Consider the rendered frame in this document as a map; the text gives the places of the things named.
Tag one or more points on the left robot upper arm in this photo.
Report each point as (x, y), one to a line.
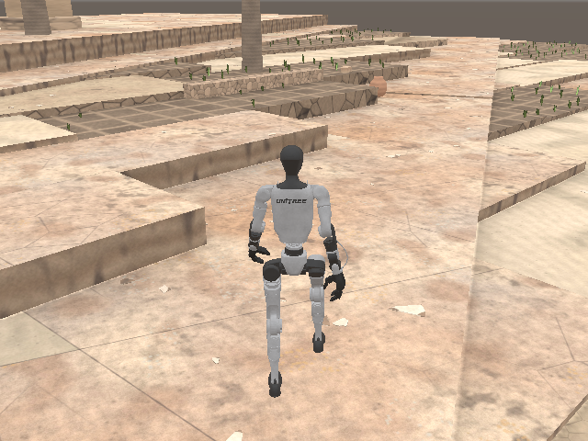
(262, 196)

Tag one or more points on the robot right forearm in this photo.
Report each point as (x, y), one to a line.
(330, 244)

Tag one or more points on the left robot hand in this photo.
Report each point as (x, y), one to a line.
(260, 250)

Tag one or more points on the robot left forearm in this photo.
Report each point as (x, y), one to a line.
(254, 238)

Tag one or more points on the right robot upper arm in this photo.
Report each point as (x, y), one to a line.
(324, 209)

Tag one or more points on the right robot hand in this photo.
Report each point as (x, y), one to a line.
(340, 285)

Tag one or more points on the robot left thigh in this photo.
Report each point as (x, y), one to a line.
(272, 288)

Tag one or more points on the robot torso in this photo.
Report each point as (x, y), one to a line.
(292, 216)

